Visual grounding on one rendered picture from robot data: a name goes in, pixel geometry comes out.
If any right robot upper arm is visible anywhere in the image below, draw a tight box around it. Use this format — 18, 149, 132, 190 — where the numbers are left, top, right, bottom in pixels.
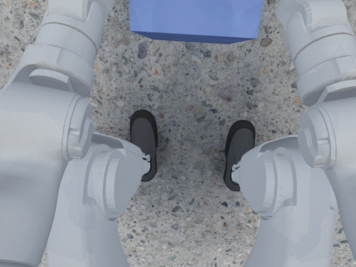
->
298, 97, 356, 262

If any carton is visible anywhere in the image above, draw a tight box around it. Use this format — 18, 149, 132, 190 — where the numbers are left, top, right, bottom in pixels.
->
129, 0, 264, 44

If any right robot shin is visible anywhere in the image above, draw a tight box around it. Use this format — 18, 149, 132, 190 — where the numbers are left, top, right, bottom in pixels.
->
231, 135, 338, 211

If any right robot forearm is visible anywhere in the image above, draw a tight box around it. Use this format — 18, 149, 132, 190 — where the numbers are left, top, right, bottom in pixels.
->
276, 0, 356, 107

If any left robot forearm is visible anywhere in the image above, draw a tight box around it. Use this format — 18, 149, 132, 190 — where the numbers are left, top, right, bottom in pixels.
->
0, 0, 113, 97

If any right robot foot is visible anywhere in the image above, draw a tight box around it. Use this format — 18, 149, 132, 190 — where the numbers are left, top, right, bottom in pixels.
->
223, 120, 255, 191

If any left robot upper arm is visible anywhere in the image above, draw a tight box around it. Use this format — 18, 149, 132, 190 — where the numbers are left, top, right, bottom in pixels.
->
0, 81, 93, 267

